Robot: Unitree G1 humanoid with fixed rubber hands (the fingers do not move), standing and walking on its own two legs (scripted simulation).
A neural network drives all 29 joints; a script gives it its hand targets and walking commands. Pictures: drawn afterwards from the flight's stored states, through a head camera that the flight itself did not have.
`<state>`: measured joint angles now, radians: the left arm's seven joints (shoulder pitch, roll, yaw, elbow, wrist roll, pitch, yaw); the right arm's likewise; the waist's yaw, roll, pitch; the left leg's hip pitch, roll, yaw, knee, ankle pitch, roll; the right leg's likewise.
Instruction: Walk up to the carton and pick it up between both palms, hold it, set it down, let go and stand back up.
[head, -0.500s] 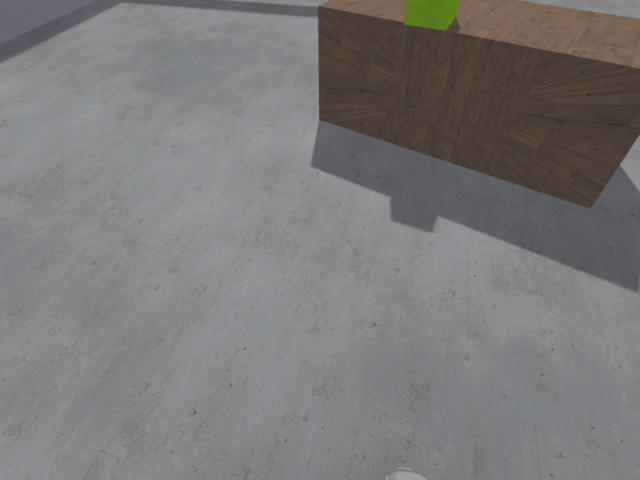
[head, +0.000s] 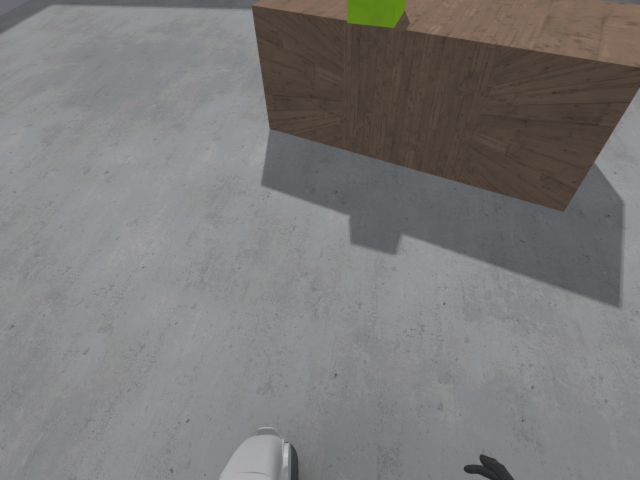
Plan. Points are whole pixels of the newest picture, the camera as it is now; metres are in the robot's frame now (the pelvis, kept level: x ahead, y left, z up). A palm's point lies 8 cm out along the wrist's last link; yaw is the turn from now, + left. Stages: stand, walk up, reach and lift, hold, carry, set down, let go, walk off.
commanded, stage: walk up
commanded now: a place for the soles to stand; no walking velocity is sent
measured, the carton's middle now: out of the picture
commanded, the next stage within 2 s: none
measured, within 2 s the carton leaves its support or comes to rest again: neither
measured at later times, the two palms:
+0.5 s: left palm (250, 262) +0.50 +0.19 -0.10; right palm (529, 453) +0.22 -0.26 -0.13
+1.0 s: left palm (247, 236) +0.59 +0.22 -0.12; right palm (487, 198) +0.73 -0.28 -0.12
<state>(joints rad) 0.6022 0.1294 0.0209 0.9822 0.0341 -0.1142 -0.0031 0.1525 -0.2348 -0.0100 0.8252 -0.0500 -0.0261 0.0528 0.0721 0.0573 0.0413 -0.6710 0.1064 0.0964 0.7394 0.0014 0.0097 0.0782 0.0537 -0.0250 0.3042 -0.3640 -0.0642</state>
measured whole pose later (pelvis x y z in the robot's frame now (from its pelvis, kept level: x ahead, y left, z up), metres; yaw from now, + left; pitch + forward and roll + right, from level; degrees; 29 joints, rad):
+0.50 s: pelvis +0.32 -0.02 +0.00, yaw -8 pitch -2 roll +1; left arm 0.19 0.21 0.05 0.76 0.05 -0.06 -0.06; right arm 0.50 -0.24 -0.02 0.96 -0.03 -0.10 0.01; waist -0.06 -0.02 0.05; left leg 0.03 0.04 0.19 0.37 -0.36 0.00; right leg -0.59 -0.10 -0.05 0.66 0.05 -0.05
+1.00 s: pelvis +0.63 -0.04 -0.01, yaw -4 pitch -2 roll -1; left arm 0.52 0.25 0.04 0.89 0.05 -0.10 0.00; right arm 0.23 -0.22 -0.03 0.80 -0.06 -0.05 0.07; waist 0.06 0.02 0.04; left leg -0.53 0.11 0.06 0.64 -0.05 0.01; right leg 0.00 -0.06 -0.12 0.43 -0.40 0.01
